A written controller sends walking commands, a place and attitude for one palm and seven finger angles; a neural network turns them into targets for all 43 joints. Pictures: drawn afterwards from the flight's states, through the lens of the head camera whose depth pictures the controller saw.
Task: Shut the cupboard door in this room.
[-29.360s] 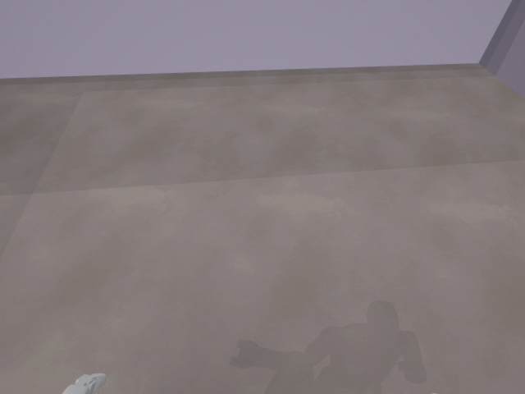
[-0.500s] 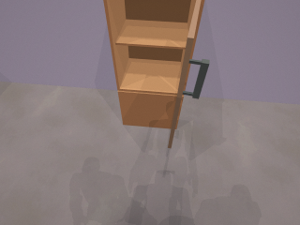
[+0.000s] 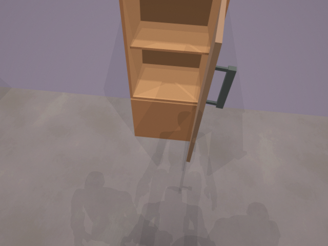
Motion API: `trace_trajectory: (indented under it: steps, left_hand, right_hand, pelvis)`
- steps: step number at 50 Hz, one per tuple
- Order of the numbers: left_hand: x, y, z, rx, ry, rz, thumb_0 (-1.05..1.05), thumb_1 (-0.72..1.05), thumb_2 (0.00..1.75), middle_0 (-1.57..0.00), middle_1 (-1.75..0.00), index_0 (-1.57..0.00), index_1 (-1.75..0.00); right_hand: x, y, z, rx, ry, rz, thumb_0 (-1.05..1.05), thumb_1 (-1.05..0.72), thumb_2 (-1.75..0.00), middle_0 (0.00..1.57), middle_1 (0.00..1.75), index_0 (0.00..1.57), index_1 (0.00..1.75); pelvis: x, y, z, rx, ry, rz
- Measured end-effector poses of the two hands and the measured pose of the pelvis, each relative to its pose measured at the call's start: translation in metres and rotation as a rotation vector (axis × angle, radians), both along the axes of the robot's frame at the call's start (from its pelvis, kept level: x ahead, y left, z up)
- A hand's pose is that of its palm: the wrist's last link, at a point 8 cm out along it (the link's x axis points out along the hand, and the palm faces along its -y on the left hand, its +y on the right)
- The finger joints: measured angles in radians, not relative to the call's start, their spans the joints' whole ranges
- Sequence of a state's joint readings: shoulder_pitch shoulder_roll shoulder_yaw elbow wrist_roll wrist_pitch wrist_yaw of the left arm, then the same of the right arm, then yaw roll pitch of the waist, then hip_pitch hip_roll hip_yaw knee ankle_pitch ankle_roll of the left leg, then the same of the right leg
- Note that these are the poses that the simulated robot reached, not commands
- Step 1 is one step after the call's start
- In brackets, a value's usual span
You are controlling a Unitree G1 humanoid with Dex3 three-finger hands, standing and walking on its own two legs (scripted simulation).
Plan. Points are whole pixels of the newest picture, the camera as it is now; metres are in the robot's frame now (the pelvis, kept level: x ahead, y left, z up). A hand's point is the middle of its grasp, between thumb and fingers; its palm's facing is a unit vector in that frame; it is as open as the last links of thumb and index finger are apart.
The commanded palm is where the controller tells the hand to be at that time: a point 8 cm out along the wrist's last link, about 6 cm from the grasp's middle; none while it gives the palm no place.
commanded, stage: look at it before walking up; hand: left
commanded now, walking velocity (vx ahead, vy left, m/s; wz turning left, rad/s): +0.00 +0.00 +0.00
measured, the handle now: (218, 87) +0.58 -0.14 +0.07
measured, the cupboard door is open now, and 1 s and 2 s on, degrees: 81 81 81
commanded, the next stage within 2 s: walk to a spot facing it in 1.00 s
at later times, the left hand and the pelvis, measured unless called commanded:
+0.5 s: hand out of the picture +0.03 +0.24 -0.17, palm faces -0.01 -0.96 -0.28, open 7.3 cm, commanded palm none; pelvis +0.00 +0.01 +0.00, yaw +0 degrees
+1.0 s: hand out of the picture +0.08 +0.25 -0.16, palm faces -0.01 -0.94 -0.33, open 7.3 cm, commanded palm none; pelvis +0.01 +0.00 +0.00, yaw +1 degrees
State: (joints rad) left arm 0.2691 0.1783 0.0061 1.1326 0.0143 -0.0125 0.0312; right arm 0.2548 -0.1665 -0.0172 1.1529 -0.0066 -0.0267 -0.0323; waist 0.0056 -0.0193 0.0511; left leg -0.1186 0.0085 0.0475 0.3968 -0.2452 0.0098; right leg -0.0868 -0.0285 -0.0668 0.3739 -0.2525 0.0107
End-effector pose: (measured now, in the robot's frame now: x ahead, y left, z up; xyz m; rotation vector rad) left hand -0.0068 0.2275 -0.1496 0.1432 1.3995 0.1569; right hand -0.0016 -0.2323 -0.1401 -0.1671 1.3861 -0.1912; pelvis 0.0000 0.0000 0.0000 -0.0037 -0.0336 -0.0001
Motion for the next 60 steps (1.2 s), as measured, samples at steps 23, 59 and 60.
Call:
trace_trajectory:
  steps: [23,59,60]
  left_hand:
    - [0.032,0.055,0.014,0.087,-0.069,-0.046,0.0,0.91,0.9,-0.2,-0.3,-0.2,-0.3]
    - [0.088,0.062,0.03,0.145,-0.144,-0.083,0.0,0.9,0.9,-0.21,-0.3,-0.21,-0.3]
    - [0.088,0.061,0.029,0.146,-0.139,-0.083,0.0,0.9,0.9,-0.21,-0.3,-0.21,-0.3]
  right_hand:
    - [0.043,-0.025,0.015,-0.075,-0.093,0.068,0.01,-0.9,-0.9,0.2,0.3,0.2,0.3]
    - [0.096,-0.061,0.024,-0.122,-0.154,0.115,0.01,-0.9,-0.9,0.2,0.3,0.2,0.3]
    - [0.096,-0.061,0.024,-0.123,-0.155,0.109,0.01,-0.9,-0.9,0.2,0.3,0.2,0.3]
  pelvis:
    - [-0.005,0.013,0.002,0.002,0.004,0.003]
    - [0.017,-0.002,0.004,0.008,0.015,0.0]
    - [0.016,-0.002,0.003,0.008,0.016,-0.007]
